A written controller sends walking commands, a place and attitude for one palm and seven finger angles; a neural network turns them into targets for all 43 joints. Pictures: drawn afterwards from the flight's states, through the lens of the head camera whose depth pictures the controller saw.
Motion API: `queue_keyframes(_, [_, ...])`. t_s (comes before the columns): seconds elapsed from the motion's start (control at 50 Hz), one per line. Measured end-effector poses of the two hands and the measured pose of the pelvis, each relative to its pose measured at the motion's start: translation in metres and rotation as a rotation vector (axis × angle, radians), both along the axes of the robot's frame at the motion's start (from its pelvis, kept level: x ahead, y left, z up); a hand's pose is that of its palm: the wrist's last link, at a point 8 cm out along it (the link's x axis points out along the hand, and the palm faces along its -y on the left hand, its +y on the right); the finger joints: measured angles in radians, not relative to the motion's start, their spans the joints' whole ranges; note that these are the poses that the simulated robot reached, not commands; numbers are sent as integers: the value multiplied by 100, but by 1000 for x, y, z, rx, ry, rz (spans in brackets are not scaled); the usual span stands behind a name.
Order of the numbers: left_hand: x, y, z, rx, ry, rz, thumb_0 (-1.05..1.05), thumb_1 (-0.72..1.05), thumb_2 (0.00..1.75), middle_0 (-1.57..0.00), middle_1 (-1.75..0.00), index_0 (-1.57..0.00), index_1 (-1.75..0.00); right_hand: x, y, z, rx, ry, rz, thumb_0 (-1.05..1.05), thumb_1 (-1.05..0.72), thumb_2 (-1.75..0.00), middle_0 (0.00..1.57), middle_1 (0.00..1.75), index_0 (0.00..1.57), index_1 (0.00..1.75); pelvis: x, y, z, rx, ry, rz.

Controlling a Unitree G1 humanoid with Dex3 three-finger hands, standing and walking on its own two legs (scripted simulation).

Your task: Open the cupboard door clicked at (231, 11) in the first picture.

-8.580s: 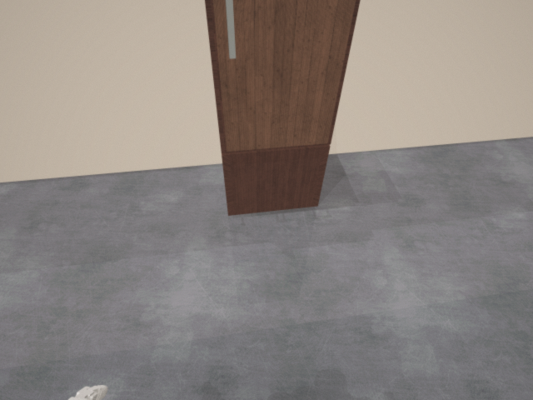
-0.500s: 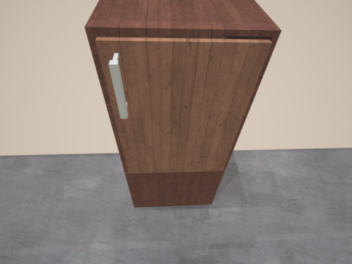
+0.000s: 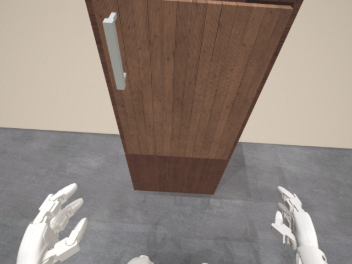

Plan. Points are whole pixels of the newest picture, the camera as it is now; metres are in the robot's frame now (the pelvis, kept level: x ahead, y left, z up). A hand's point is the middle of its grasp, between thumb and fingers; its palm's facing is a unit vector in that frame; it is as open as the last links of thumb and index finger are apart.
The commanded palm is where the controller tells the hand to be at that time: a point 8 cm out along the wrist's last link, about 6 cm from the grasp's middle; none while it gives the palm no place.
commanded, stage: raise the hand with hooked fingers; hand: left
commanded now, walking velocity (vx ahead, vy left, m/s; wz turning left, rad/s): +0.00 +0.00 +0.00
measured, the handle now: (117, 54) +0.53 +0.20 +0.19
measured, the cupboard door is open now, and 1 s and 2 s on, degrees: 0 0 0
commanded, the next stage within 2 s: move the hooked fingers beside the handle in 1.66 s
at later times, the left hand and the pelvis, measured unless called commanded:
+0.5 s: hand (51, 173) +0.24 +0.26 +0.12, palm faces +0.12 -0.99 -0.06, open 11.7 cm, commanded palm +0.22 +0.31 +0.12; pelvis +0.00 +0.01 +0.03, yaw -1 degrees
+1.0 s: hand (11, 129) +0.29 +0.32 +0.18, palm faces +0.11 -0.99 -0.05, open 13.9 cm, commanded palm +0.26 +0.37 +0.19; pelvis +0.01 +0.05 +0.05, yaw +0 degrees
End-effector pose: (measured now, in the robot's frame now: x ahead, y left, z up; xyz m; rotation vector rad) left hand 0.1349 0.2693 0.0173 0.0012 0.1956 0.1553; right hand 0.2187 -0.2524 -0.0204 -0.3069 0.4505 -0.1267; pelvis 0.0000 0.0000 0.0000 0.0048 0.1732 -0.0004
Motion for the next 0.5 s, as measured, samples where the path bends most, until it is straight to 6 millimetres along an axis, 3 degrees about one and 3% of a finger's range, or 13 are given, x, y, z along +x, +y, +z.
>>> queue_keyframes(0.04, [-10,7,7,31,-43,72,1,54,75,-23,-54,-23,-53,4,1,-5,-8,4,20,1,-91,-90,20,30,20,30,-2,-4,-4,-10,2,15])
queue_keyframes(0.1, [-4,9,37,92,-212,92,1,47,72,-23,-58,-23,-57,-1,8,-20,7,40,42,1,-91,-90,20,30,20,30,-4,-9,-7,-23,-5,33])
queue_keyframes(0.16, [22,1,66,132,-342,-17,1,40,69,-23,-63,-23,-62,-15,18,-36,51,90,43,1,-90,-90,20,30,20,30,-7,-12,-6,-33,-19,42])
queue_keyframes(0.2, [45,-3,75,141,-335,-118,1,35,67,-23,-66,-23,-65,-30,22,-45,88,131,22,1,-90,-90,20,30,20,30,-8,-13,-3,-30,-25,38])
queue_keyframes(0.3, [89,7,72,59,-125,-190,0,23,62,-25,-73,-25,-72,-72,23,-52,149,224,-70,1,-90,-90,20,30,20,30,-5,-11,10,-9,-36,7])
queue_keyframes(0.4, [90,33,86,47,-139,-42,0,12,57,-26,-81,-26,-80,-102,9,-45,124,269,-137,1,-90,-90,20,30,20,30,2,-2,21,-2,-41,-24])
queue_keyframes(0.5, [82,40,101,74,-232,-38,0,1,52,-26,-88,-26,-87,-109,2,-36,59,279,-144,1,-90,-90,20,30,20,30,3,11,26,-13,-53,-19])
